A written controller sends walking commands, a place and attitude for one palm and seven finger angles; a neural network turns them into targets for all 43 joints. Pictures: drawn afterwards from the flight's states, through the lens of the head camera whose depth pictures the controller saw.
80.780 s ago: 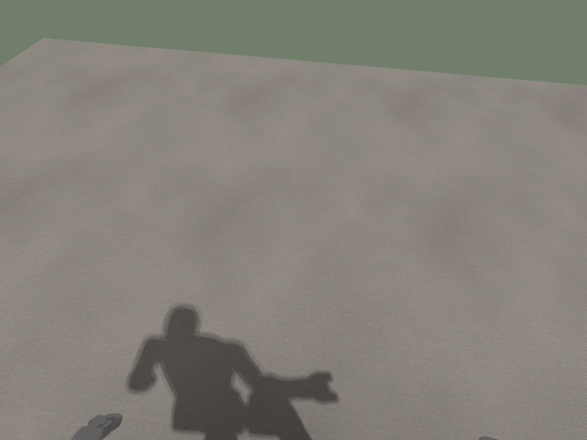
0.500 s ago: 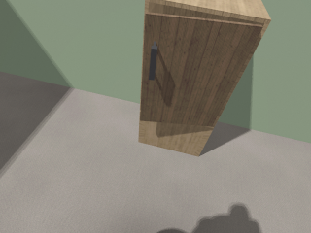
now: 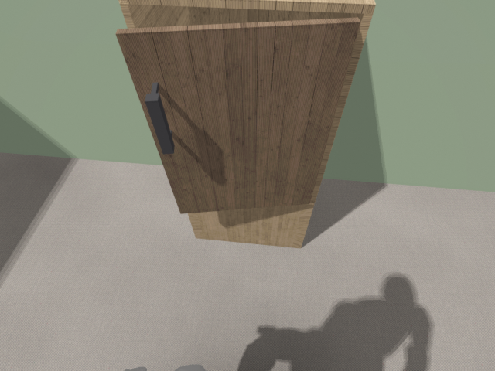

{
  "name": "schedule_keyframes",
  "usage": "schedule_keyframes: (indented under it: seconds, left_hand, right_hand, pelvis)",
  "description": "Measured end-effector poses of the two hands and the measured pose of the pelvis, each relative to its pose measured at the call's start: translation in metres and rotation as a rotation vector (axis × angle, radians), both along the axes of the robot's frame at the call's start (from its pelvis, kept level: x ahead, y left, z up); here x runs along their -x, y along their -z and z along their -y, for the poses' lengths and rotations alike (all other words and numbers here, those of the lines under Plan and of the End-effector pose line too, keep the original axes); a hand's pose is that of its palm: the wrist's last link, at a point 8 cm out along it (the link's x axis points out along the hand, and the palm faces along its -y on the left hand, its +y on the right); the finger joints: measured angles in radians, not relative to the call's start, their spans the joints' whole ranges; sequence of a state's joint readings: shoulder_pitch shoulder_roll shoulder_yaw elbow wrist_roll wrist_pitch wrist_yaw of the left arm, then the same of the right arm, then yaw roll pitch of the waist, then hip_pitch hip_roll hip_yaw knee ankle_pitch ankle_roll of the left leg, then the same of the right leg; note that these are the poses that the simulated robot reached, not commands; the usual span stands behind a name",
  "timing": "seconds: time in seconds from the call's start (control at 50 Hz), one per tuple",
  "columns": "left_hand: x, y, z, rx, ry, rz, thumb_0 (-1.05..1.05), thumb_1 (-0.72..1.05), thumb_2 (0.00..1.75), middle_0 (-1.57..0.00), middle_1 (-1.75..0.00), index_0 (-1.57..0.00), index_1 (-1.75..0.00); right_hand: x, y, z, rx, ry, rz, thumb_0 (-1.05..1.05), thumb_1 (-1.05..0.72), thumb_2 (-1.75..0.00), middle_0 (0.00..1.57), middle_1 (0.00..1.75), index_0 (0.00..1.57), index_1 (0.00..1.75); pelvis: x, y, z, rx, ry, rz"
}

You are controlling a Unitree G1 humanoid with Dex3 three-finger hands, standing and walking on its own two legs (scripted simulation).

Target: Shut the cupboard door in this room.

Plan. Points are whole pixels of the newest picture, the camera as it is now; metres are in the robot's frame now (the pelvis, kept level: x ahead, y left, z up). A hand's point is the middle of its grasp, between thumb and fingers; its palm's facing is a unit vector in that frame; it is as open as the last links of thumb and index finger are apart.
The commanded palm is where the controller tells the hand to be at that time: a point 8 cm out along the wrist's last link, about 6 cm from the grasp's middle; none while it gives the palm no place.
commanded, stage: take the last steps up to it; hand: left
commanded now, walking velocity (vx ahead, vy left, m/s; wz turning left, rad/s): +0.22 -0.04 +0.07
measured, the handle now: (162, 119) +0.58 +0.19 +0.05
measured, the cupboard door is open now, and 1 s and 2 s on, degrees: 11 11 11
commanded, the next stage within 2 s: come to a stop and stand still in 0.16 s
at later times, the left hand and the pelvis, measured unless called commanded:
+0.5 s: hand out of the picture +0.14 +0.15 -0.17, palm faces +0.09 -0.97 -0.22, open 7.3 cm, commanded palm none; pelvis +0.14 -0.04 +0.00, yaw +3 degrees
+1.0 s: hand (138, 360) +0.16 +0.21 -0.16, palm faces +0.08 -0.95 -0.29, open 7.4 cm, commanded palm none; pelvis +0.09 +0.00 -0.01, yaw +1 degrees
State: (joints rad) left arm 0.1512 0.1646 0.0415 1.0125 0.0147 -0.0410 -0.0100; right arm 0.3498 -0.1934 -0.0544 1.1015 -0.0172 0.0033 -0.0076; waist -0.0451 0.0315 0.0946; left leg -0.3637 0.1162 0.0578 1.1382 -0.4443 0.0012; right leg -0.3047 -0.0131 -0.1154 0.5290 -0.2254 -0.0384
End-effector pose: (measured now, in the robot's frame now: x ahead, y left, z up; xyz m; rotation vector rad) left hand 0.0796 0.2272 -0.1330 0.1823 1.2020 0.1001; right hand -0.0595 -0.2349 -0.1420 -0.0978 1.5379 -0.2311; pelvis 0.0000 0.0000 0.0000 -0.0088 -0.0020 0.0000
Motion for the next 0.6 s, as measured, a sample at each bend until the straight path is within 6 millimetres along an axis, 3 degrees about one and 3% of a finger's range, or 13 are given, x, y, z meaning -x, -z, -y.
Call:
schedule_keyframes:
  seconds: [0.08, 0.16, 0.26, 0.38, 0.48, 0.6]
  left_hand:
    - [0.001, -0.003, 0.004, -0.015, -0.050, -0.046, 0.00, 0.94, 0.90, -0.21, -0.29, -0.20, -0.30]
    - [0.002, 0.005, 0.010, 0.011, -0.087, -0.100, 0.00, 0.93, 0.90, -0.20, -0.29, -0.20, -0.30]
    - [-0.002, 0.026, 0.018, 0.062, -0.136, -0.171, 0.00, 0.92, 0.90, -0.20, -0.29, -0.20, -0.30]
    - [-0.034, 0.018, 0.032, 0.059, -0.140, -0.195, 0.01, 0.92, 0.90, -0.20, -0.29, -0.20, -0.30]
    - [-0.053, 0.011, 0.032, -0.005, -0.151, -0.175, 0.02, 0.93, 0.90, -0.20, -0.29, -0.20, -0.30]
    - [-0.073, 0.002, 0.031, -0.058, -0.140, -0.162, 0.01, 0.92, 0.90, -0.20, -0.29, -0.20, -0.30]
  right_hand:
    - [-0.085, -0.008, 0.011, 0.014, -0.060, 0.153, 0.01, -0.91, -0.90, 0.20, 0.30, 0.20, 0.30]
    - [-0.160, -0.015, 0.010, 0.019, -0.118, 0.271, 0.01, -0.91, -0.90, 0.20, 0.30, 0.20, 0.30]
    - [-0.226, -0.014, -0.001, 0.027, -0.172, 0.366, 0.00, -0.91, -0.90, 0.20, 0.30, 0.20, 0.30]
    - [-0.249, -0.017, 0.007, 0.047, -0.176, 0.318, -0.01, -0.94, -0.90, 0.21, 0.30, 0.20, 0.30]
    - [-0.257, -0.004, 0.025, 0.020, -0.158, 0.238, 0.00, -0.93, -0.90, 0.21, 0.30, 0.20, 0.30]
    - [-0.263, 0.004, 0.048, 0.016, -0.134, 0.200, 0.00, -0.92, -0.90, 0.21, 0.30, 0.20, 0.30]
  pelvis:
    - [-0.027, -0.008, 0.009, 0.011, -0.019, -0.012]
    - [-0.055, -0.007, 0.013, 0.024, -0.026, -0.012]
    - [-0.094, 0.004, 0.011, 0.019, -0.022, 0.009]
    - [-0.123, -0.004, 0.018, -0.009, -0.037, 0.014]
    - [-0.140, -0.002, 0.035, -0.029, -0.043, 0.022]
    - [-0.144, -0.001, 0.046, -0.025, -0.054, 0.011]
